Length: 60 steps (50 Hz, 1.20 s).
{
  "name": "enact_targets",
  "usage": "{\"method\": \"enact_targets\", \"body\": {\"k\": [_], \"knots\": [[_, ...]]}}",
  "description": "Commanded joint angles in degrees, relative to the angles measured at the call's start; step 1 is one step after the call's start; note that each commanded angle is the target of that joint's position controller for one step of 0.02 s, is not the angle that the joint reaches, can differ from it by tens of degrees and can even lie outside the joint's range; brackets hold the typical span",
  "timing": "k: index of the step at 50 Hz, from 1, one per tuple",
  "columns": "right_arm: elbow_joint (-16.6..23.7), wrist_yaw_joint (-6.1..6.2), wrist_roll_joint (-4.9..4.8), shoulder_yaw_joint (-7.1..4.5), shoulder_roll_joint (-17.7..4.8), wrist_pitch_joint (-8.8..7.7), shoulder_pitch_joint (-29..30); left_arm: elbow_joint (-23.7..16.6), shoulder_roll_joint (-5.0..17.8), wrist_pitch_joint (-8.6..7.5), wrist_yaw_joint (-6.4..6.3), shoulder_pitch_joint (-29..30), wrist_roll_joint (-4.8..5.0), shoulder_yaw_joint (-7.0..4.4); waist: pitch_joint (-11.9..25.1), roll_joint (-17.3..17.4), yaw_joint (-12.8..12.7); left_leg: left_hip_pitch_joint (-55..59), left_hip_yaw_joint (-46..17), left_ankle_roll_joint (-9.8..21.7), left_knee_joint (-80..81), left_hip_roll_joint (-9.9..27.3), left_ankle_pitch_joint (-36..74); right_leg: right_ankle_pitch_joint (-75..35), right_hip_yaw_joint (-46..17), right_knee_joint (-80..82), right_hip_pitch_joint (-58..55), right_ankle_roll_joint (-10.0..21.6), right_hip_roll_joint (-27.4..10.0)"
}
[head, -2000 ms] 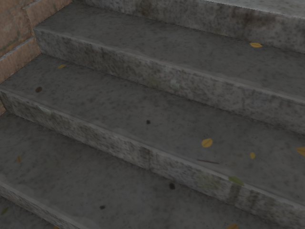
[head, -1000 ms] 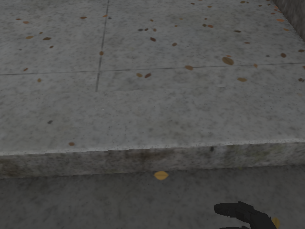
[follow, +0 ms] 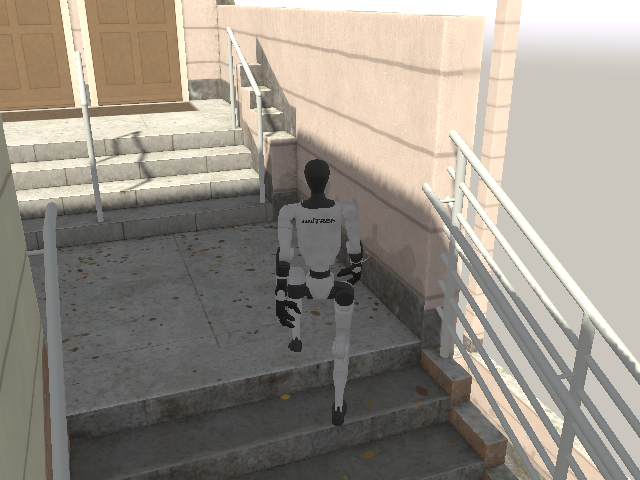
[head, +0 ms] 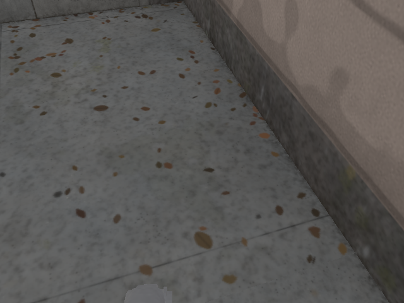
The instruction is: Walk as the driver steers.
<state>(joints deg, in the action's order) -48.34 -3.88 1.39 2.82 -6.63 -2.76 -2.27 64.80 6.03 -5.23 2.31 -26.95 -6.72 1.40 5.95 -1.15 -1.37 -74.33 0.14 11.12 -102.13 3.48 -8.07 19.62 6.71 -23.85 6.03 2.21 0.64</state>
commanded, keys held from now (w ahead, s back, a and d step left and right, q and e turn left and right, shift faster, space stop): q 1.00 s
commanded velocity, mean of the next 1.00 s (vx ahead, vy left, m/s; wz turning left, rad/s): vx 0.07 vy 0.00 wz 0.54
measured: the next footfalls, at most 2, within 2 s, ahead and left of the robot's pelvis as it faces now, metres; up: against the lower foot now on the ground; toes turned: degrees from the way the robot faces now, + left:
left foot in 0.06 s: +0.24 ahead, +0.11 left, +0.15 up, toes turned +6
right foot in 0.60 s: +0.35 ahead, -0.06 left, +0.15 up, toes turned +24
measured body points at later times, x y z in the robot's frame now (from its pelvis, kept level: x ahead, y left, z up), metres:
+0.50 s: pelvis +0.17 +0.02 +0.15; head +0.18 +0.03 +0.60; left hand +0.33 +0.30 +0.07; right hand +0.34 -0.20 +0.04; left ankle +0.20 +0.11 -0.58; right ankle +0.30 -0.11 -0.52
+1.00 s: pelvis +0.20 +0.02 +0.14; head +0.21 +0.05 +0.59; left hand +0.16 +0.33 +0.03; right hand +0.49 -0.07 +0.06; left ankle +0.16 +0.12 -0.59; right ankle +0.31 -0.08 -0.58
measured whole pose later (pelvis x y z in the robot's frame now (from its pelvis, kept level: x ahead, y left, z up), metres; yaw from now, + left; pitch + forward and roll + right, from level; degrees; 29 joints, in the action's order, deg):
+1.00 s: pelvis +0.20 +0.02 +0.14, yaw +35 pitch +2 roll -1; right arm -33.9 -0.6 -0.9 -2.3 -13.1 2.0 -8.4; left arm 39.8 14.9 1.3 -3.0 -9.6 0.3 -3.6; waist -0.8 -0.8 -1.9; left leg -22.3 3.0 2.1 -37.1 1.3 -15.8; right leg 16.3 8.6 -38.2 22.9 -0.9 -7.2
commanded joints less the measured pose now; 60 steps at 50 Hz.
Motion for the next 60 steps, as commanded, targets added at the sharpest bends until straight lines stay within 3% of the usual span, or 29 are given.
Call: {"method": "enact_targets", "body": {"k": [1, 3, 4, 5, 6, 7, 8, 10, 12, 17, 22, 23, 26, 28, 29, 30, 31, 32, 33, 35, 37, 42, 48, 49, 50, 51, 52, 54, 60], "knots": [[7.80, -1.21, -0.46, -0.70, -3.32, 1.89, 11.17, -5.72, 13.13, -3.03, 0.90, -0.12, 4.20, -1.97, -3.13, -6.47, 1.98, 34.77, 12.72, -6.53, 19.80, -3.76, -6.43, -65.50, 1.52, 14.33, 21.08, 9.74, -10.75], [5.86, -1.23, -0.53, -2.22, -5.99, 1.74, 3.05, -8.16, 19.33, -4.19, 1.28, 2.14, 6.30, -3.79, -4.52, -4.48, 5.91, 34.73, 12.33, -6.44, 36.54, -7.41, -9.76, -83.84, 0.93, 4.09, 3.80, 7.06, -16.67], [5.56, 0.40, -0.70, -3.54, -9.94, 0.52, -1.53, -10.56, 18.64, -4.19, 1.58, 4.15, 5.52, -4.39, 2.37, -3.94, 5.37, 42.18, 9.58, -2.96, 40.49, -8.86, -1.07, -88.99, 2.02, -3.65, -1.46, 4.04, -14.82], [4.66, 0.66, -1.53, -3.94, -13.56, -1.06, -5.78, -12.31, 14.41, -4.21, 0.85, -1.16, 3.07, -4.44, 16.65, 5.00, 1.92, 66.27, -8.70, 6.50, 38.81, -3.20, 24.64, -78.19, -1.49, -18.03, 13.47, -1.32, -10.75], [3.53, 1.73, 1.71, -5.46, -16.88, -1.60, -18.36, -16.22, 14.66, -3.36, 0.87, 5.75, 3.37, -4.40, 25.20, 13.03, 9.35, 79.83, -32.03, 13.72, 60.98, 5.09, 23.43, -25.66, -2.88, -35.07, 25.78, -3.12, -0.46], [2.33, 2.06, 4.08, -6.35, -18.40, -1.72, -23.93, -18.41, 14.19, -1.55, 1.57, 12.67, 5.71, -5.84, 19.83, 16.48, 12.01, 75.72, -50.79, 13.79, 74.76, 10.49, 11.03, 0.86, -13.97, -59.05, 36.96, -2.37, 6.07], [0.29, 3.23, 3.98, -7.21, -18.55, -2.89, -21.95, -18.42, 11.30, -0.62, 1.29, 12.63, 6.15, -5.83, 11.28, 8.35, 10.43, 65.12, -46.07, 10.48, 73.61, 9.51, 3.61, -4.47, -20.79, -67.60, 41.28, -1.29, 3.81], [-1.16, 3.68, 0.91, -5.68, -11.13, -3.67, -9.90, -18.55, 7.41, -0.57, -0.82, 12.40, 2.85, -3.85, 3.78, -0.40, 2.70, 49.76, -34.25, 7.30, 71.02, 4.76, -6.97, -9.03, -19.17, -66.40, 41.46, -0.44, 0.42], [-0.29, 3.61, 0.30, -4.14, -5.66, -3.16, -1.33, -20.39, 6.09, -0.07, -1.80, 14.85, 3.06, -2.68, 3.50, -0.01, -1.84, 41.39, -26.14, 4.24, 73.35, 1.12, -5.96, -4.30, -17.97, -68.72, 41.22, 1.51, -0.73], [3.06, 4.32, 1.28, -6.37, -12.70, -4.51, -2.73, -22.32, 13.30, -0.67, -2.19, 21.31, 3.96, -3.84, 6.14, -0.67, 0.68, 45.58, -18.08, 2.25, 78.14, -1.12, -0.63, -7.09, -14.05, -55.87, 41.30, -5.64, -1.94], [8.10, 2.74, -0.17, -6.74, -13.55, -5.79, -2.89, -23.55, 12.70, 0.03, -2.47, 22.56, 3.63, -4.38, 0.82, 4.23, 0.78, 44.06, -20.01, 2.05, 81.99, -0.33, -5.46, -8.82, -9.29, -43.24, 31.25, -7.91, -2.62], [7.90, 5.30, -3.35, -7.08, -12.95, -1.72, -4.02, -27.29, 8.86, 1.06, -5.14, 28.61, 5.62, -2.54, -2.24, 4.62, 2.26, 43.81, -22.81, 2.55, 81.98, -1.46, 0.57, -9.99, -8.56, -32.94, 33.62, -4.67, -1.60], [11.41, 6.17, -1.60, -7.87, -14.23, 2.28, -6.96, -27.48, 10.13, 1.49, -6.22, 25.80, 7.96, -2.72, 2.99, 10.22, 2.28, 52.78, -23.09, 1.91, 78.98, -0.47, 3.18, -4.56, -8.01, -18.58, 25.69, -5.20, 1.98], [13.14, 5.77, -2.32, -7.69, -12.78, 3.08, -6.57, -26.71, 12.41, 1.60, -6.05, 20.85, 8.91, -4.06, 3.27, 11.75, -0.13, 55.17, -24.33, 0.13, 74.75, -1.07, 1.41, -9.45, -8.91, -3.94, 17.93, -4.84, 1.61], [13.58, 5.55, -2.78, -7.40, -11.04, 3.05, -7.23, -26.33, 14.09, 1.69, -5.94, 19.08, 8.24, -5.00, 3.59, 10.18, -0.36, 51.07, -23.13, -2.01, 69.71, -3.19, -3.15, -13.53, -11.28, -0.51, 10.30, -3.53, -1.56], [13.37, 5.06, -2.97, -6.48, -6.77, 2.84, -10.26, -26.98, 17.04, 1.99, -6.06, 17.44, 6.00, -5.79, 6.68, -1.15, 0.96, 41.68, -15.29, -5.61, 53.62, -8.48, -19.64, -23.90, -21.52, -1.20, -0.38, 1.51, -14.43], [15.38, 4.58, -3.02, -6.57, -8.31, 1.79, -11.53, -30.19, 18.66, 2.89, -6.33, 20.06, 3.85, -6.24, 5.55, -15.11, 3.60, 28.65, -7.10, -8.83, 45.16, -13.05, -29.30, -35.89, -37.12, 1.81, -3.30, 10.61, -23.75], [15.20, 4.29, -2.80, -7.60, -13.65, 1.06, -11.31, -31.41, 16.38, 2.69, -6.46, 19.57, 3.85, -6.28, 8.55, -15.12, 2.61, 26.12, -6.18, -11.29, 33.21, -8.16, -26.44, -31.45, -41.61, 2.28, -3.17, 15.82, -27.66], [14.37, 4.38, -2.97, -8.20, -15.72, 1.84, -9.66, -32.57, 12.57, 2.38, -6.62, 20.30, 4.23, -5.29, 6.82, -8.35, 1.25, 25.95, -6.69, -12.96, 27.21, -5.93, -21.98, -25.05, -35.60, 1.25, -0.73, 14.70, -24.10], [14.47, 5.13, -2.79, -7.94, -13.82, 4.23, -9.21, -33.34, 11.11, 3.23, -7.10, 23.57, 6.08, -4.44, 2.33, -4.40, 2.55, 26.88, -6.43, -14.52, 23.08, -3.33, -15.46, -11.78, -25.14, 2.85, 5.57, 9.86, -16.85], [15.46, 5.45, -2.73, -6.86, -11.31, 5.21, -7.25, -32.41, 11.34, 3.84, -7.33, 22.93, 5.38, -4.41, -0.41, -5.76, 1.78, 29.44, -2.59, -15.09, 28.63, -3.68, -11.19, -14.05, -17.09, 4.09, 8.45, 9.15, -12.67], [18.06, 4.53, -2.39, -5.59, -9.74, 4.12, -3.23, -30.82, 15.54, 4.75, -6.57, 19.66, 5.26, -6.44, 2.04, -8.47, -1.29, 37.97, 1.06, -14.33, 43.55, -0.43, -12.74, -13.49, -13.38, 2.84, 6.39, 11.03, -16.32], [16.83, 3.15, -2.39, -6.66, -10.60, 4.45, -8.99, -28.73, 16.79, 6.05, -5.45, 19.97, 7.55, -7.02, -0.15, -7.92, 1.76, 54.72, 7.80, -9.15, 68.76, -4.55, -8.42, -8.41, -8.97, -2.49, 9.76, 7.41, -16.47], [17.12, 3.18, -2.06, -7.38, -12.13, 4.23, -10.30, -27.43, 15.69, 6.09, -5.19, 18.07, 7.42, -6.87, -0.72, -4.93, 2.30, 60.89, 4.55, -7.17, 73.98, -4.20, -3.58, -5.69, -5.98, -6.75, 13.80, 4.05, -14.55], [17.69, 3.39, -1.89, -8.59, -15.81, 4.00, -13.08, -27.33, 12.53, 6.16, -4.82, 18.80, 7.02, -6.27, -0.59, 5.56, 2.48, 69.52, -9.88, -3.46, 79.82, 4.79, 2.79, 3.15, 0.55, -21.30, 24.08, -1.19, -9.63], [19.58, 4.01, -0.59, -10.18, -22.18, 3.93, -13.30, -32.15, 12.80, 5.25, -5.35, 25.17, 6.23, -5.87, -2.12, 21.27, 4.74, 70.76, -32.01, 6.87, 83.66, 17.15, 4.35, 15.16, -0.97, -32.26, 40.71, -5.48, -0.32], [20.69, 4.49, 0.11, -9.23, -19.17, 2.91, -14.45, -32.13, 14.24, 4.87, -5.06, 27.27, 6.51, -6.27, 0.56, 14.31, 6.28, 70.07, -33.20, 9.80, 84.14, 17.83, 3.47, 14.31, -9.46, -44.17, 41.41, -6.26, -1.86], [22.83, 5.31, -0.31, -7.55, -14.77, 2.04, -7.72, -29.81, 13.83, 5.12, -4.19, 23.30, 6.87, -6.00, 0.38, 8.05, 2.09, 66.66, -24.78, 4.34, 82.04, 12.85, -3.03, 5.69, -11.38, -49.59, 40.84, -6.15, -3.72], [23.67, 6.09, -0.39, -5.09, -10.42, 1.50, -5.25, -29.00, 12.70, 5.69, -4.83, 21.15, 6.89, -5.04, 0.35, 8.29, 0.98, 61.52, -16.37, 1.74, 81.73, 7.49, 0.42, -7.37, -9.57, -45.29, 33.33, -7.23, -2.80]]}}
